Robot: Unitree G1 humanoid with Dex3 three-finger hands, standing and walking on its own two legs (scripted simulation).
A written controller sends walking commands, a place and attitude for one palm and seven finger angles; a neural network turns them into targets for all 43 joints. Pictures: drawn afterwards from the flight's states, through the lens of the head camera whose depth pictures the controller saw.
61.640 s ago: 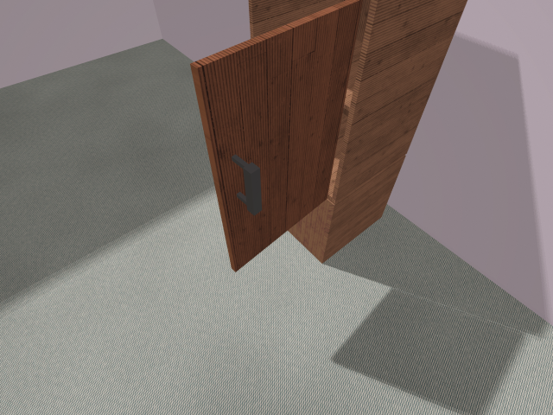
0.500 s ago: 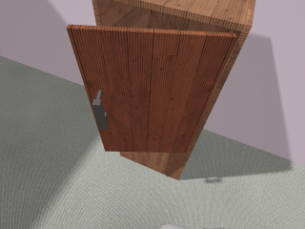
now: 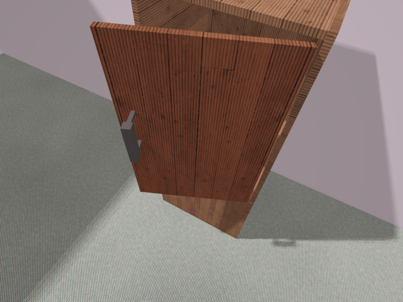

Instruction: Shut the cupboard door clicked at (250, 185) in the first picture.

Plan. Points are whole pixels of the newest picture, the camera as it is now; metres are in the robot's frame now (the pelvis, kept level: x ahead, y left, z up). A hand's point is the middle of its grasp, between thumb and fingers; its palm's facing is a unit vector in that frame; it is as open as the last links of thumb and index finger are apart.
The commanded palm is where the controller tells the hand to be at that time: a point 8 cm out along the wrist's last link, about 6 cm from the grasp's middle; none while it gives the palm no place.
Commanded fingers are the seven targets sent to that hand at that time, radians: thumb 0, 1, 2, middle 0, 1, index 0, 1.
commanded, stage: come to a stop and stand still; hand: left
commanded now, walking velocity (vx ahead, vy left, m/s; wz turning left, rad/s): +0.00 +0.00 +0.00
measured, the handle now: (133, 136) +0.46 +0.21 +0.01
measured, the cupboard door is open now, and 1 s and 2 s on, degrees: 23 23 23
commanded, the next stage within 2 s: look again from close up in 0.56 s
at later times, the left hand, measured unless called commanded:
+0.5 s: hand out of the picture +0.06 +0.23 -0.16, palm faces -0.02 -0.96 -0.26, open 7.4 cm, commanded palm none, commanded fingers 0.00 0.90 0.90 -0.20 -0.30 -0.20 -0.30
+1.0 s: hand out of the picture +0.04 +0.19 -0.16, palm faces -0.04 -0.97 -0.23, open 7.4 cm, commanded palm none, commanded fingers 0.00 0.90 0.90 -0.20 -0.30 -0.20 -0.30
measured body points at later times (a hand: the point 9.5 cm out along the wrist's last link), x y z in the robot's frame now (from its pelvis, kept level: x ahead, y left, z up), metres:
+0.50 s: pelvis +0.00 +0.04 +0.01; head +0.01 +0.03 +0.46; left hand +0.06 +0.28 -0.13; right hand +0.05 -0.20 -0.15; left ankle +0.00 +0.13 -0.72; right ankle -0.03 -0.14 -0.72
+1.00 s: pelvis +0.01 +0.00 +0.01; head +0.03 +0.00 +0.46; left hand +0.04 +0.24 -0.14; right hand +0.06 -0.24 -0.14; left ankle +0.00 +0.13 -0.72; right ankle -0.03 -0.15 -0.72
